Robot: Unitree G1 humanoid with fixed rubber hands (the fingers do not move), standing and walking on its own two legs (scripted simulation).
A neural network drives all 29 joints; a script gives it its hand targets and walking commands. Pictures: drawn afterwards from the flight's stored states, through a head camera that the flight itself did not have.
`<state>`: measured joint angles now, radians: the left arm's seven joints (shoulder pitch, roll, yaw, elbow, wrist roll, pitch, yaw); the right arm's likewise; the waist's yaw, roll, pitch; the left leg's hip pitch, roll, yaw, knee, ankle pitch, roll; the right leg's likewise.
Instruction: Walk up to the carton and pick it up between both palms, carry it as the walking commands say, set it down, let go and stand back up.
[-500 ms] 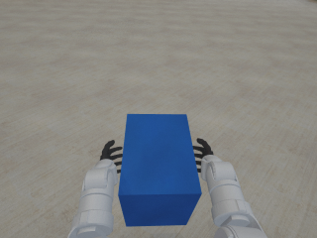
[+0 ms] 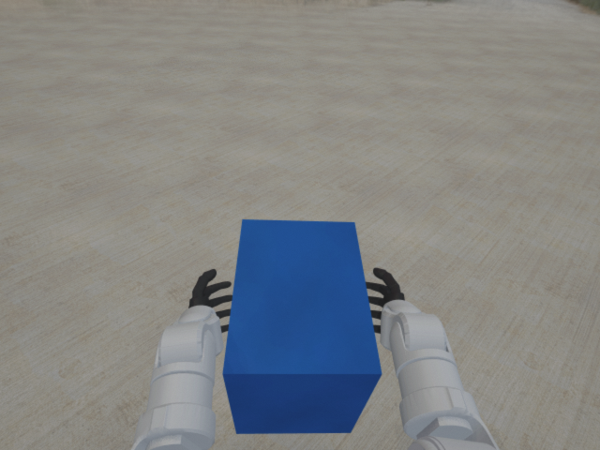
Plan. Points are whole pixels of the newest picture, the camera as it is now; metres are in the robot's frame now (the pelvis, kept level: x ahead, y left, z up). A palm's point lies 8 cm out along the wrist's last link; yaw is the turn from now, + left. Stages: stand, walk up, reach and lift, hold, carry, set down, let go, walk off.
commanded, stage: hold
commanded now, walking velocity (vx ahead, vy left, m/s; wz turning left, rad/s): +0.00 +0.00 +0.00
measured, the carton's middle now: (296, 326) +0.34 +0.01 -0.01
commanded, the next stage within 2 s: carry in 1.10 s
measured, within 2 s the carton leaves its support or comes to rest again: neither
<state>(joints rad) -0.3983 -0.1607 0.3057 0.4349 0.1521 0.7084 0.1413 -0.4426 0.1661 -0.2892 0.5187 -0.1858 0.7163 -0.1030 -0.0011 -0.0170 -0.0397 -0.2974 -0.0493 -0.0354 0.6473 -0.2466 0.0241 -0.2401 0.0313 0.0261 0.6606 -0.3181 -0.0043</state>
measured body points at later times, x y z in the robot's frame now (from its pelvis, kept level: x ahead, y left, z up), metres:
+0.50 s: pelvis +0.00 +0.00 +0.00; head -0.06 +0.01 +0.45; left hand +0.31 +0.14 +0.04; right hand +0.31 -0.13 +0.04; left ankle +0.07 +0.10 -0.72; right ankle +0.03 -0.11 -0.72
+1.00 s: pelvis +0.00 +0.00 +0.00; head -0.05 +0.00 +0.45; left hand +0.31 +0.14 +0.05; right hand +0.31 -0.14 +0.04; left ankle +0.07 +0.10 -0.72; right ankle +0.03 -0.11 -0.72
